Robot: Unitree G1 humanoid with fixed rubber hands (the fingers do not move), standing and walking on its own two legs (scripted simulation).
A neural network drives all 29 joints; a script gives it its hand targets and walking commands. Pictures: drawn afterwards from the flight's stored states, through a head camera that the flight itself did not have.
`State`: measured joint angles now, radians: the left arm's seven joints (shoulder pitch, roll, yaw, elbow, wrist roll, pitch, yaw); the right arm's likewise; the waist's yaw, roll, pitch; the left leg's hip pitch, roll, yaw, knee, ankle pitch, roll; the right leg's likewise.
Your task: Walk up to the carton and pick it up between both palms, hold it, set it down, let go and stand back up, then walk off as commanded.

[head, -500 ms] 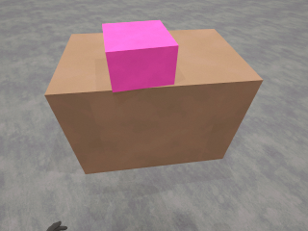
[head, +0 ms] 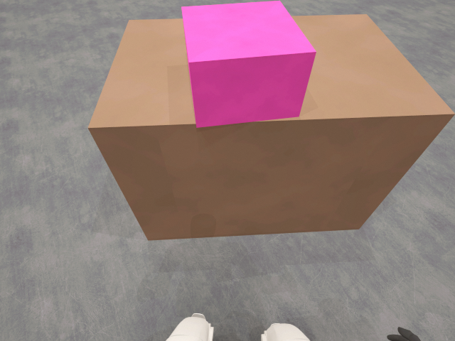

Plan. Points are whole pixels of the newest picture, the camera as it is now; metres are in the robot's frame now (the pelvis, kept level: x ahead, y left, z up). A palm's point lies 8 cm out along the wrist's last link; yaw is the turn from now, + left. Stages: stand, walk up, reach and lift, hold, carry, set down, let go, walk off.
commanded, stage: walk off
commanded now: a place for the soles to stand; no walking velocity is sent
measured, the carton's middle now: (239, 61) +0.79 -0.01 +0.06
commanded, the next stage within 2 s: stand in 0.74 s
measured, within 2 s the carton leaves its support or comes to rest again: neither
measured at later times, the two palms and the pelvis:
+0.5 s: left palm out of the picture +0.10 +0.27 -0.10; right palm out of the picture +0.10 -0.34 -0.08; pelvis +0.00 -0.03 +0.00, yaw +0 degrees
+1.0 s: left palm out of the picture +0.11 +0.27 -0.09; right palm out of the picture +0.09 -0.33 -0.08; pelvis +0.00 -0.02 +0.01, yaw -1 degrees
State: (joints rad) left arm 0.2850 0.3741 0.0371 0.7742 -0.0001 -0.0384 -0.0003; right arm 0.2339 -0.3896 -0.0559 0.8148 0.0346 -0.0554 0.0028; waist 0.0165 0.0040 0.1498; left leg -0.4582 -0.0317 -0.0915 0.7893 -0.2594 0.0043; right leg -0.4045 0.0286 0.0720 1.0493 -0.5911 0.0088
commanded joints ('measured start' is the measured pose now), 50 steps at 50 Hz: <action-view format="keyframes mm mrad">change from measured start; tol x16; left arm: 1 54 227 90 23 2 5 7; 50 -160 195 48 29 14 -25 -2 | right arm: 1 -51 -295 -63 -82 -69 -8 -38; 50 -138 -199 -33 22 -65 -11 -7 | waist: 1 7 119 -165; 5 46 96 -152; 8 42 -273 -82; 18 -31 -200 -284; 21 7 95 -274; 50 -7 -6 -208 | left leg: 1 111 261 -374 -344 -41 221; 5 -82 195 -223 -266 -137 143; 8 -155 -74 22 135 -345 39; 12 -71 -23 -23 265 -285 38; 18 202 24 46 -302 -84 46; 21 276 284 -369 -267 225 191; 27 90 58 -63 -148 21 66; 40 63 76 -128 -300 -324 77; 50 131 97 -112 -278 -12 68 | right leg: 1 -8 -38 -7 -133 112 -64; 5 198 -8 -41 -359 233 -77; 8 56 -287 488 -759 -104 -193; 17 260 -196 202 -426 744 -187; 22 45 -45 -4 -265 240 -54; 27 182 -149 180 -474 459 -139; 41 16 -98 171 -601 -34 -75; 50 136 -101 121 -538 324 -68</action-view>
